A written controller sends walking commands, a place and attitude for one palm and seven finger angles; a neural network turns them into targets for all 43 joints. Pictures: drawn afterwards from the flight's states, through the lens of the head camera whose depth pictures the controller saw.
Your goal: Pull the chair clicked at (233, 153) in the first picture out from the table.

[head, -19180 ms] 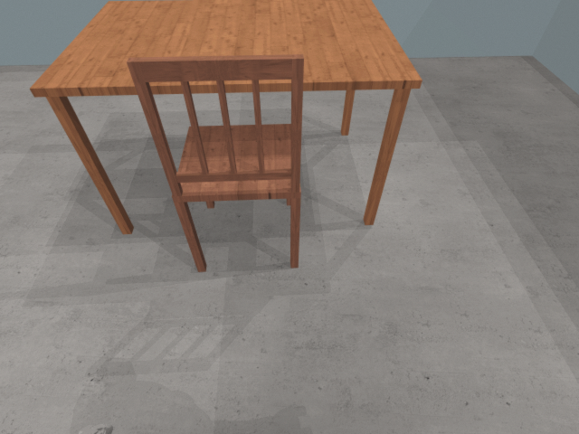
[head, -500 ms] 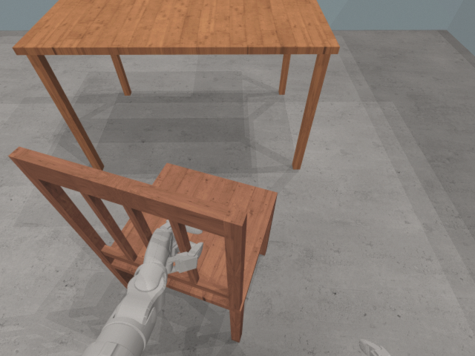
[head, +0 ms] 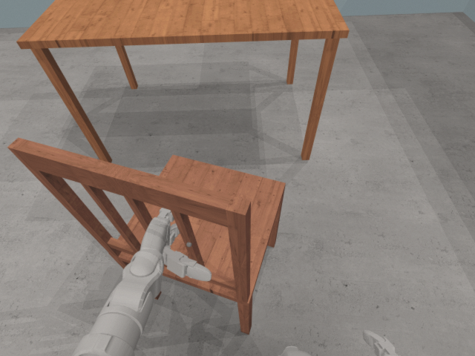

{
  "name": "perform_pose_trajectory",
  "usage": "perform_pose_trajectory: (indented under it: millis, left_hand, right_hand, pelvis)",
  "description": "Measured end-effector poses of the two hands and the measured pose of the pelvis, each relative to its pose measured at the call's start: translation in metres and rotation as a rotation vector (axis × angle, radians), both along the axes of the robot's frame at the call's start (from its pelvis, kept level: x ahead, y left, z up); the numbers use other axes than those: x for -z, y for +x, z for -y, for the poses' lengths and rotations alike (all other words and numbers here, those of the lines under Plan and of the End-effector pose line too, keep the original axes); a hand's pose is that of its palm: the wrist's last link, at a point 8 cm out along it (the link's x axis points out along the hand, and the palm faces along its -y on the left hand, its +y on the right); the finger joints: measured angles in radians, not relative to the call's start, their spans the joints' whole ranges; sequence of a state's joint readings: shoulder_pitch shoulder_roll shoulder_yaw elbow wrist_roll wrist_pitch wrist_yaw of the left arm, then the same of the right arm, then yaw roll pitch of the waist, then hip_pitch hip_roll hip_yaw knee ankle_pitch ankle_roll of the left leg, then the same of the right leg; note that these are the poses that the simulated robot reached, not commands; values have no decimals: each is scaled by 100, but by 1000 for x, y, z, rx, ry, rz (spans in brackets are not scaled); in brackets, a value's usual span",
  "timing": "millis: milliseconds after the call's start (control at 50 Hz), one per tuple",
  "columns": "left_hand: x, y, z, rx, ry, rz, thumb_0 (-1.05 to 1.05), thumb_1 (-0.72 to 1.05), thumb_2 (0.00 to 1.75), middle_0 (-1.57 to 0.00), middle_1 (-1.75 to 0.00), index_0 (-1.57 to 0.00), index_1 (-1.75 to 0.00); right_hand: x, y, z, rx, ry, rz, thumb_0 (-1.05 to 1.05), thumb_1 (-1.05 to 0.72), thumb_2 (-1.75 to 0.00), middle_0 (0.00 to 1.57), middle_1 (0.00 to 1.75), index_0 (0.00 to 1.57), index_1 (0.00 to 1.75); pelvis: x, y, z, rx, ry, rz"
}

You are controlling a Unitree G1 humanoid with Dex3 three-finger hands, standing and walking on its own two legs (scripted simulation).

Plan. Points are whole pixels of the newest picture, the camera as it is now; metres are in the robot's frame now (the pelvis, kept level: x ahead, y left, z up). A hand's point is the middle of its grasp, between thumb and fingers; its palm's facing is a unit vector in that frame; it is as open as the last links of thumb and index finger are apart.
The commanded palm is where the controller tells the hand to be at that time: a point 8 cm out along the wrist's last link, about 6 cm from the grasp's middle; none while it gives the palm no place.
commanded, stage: open the thumb and straighten the fingers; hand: left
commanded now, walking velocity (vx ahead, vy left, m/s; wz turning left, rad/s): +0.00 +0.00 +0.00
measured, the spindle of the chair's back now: (153, 233) +0.37 +0.18 -0.06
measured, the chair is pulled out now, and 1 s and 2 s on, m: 0.58 0.58 0.58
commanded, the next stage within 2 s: draw the fingers out of the gap in 0.08 s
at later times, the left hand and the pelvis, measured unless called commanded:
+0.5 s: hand (183, 272) +0.28 +0.10 -0.04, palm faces -0.11 -0.99 -0.12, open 17.4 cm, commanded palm +0.26 +0.15 -0.01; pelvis +0.02 +0.00 -0.01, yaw +1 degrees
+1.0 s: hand (170, 327) +0.19 +0.11 -0.03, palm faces -0.10 -0.99 -0.11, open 17.5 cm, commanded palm +0.17 +0.16 -0.01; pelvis +0.01 +0.01 -0.02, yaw +3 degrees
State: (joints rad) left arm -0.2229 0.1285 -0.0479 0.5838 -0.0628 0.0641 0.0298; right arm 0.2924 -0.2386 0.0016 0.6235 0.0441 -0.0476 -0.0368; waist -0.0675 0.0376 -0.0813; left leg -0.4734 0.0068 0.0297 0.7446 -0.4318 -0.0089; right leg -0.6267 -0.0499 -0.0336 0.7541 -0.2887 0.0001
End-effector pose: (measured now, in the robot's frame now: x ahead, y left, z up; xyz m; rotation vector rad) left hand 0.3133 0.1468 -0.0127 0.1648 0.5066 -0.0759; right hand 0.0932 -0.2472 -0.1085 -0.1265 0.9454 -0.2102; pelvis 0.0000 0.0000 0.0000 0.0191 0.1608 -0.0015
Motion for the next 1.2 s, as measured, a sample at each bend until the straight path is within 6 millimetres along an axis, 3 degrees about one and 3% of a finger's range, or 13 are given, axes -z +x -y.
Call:
perform_pose_trajectory:
  millis: [120,300,560,740,1080,1200]
  left_hand:
    - [1,1,1,2,-7,-5,-1,-53,21,-5,-14,-5,-14]
    - [4,-3,1,1,-22,-5,-1,-53,20,-2,-2,-1,-2]
    - [9,-63,-9,-5,-14,-38,-1,-53,20,-3,-1,-1,-1]
    - [8,-92,-20,-26,-12,-44,-1,-53,20,-1,-1,-1,-1]
    - [2,-151,-20,-24,-22,-51,-1,-53,20,0,0,0,0]
    - [-27,-147,-27,-124,-191,246,-2,-53,20,0,0,0,0]
  right_hand:
    - [-1,7,4,-5,-14,2,1,-90,-90,20,30,20,30]
    - [-6,21,12,-11,-34,18,1,-90,-90,20,30,20,30]
    - [-17,66,3,-61,-41,141,1,-90,-90,20,30,20,30]
    - [-25,93,-14,-119,-45,239,1,-90,-90,20,30,20,30]
    - [-26,88,-33,-130,-47,299,1,-90,-90,20,30,20,30]
    - [-16,84,-38,-144,-46,318,1,-90,-90,20,30,20,30]
  pelvis:
    - [1,4,1,-5,-2,-7]
    - [2,10,4,-5,-4,-18]
    - [7,19,4,-25,-13,-15]
    - [13,18,0,-46,-22,-12]
    - [24,12,-12,-51,-32,-16]
    - [35,4,-13,-50,-34,-43]
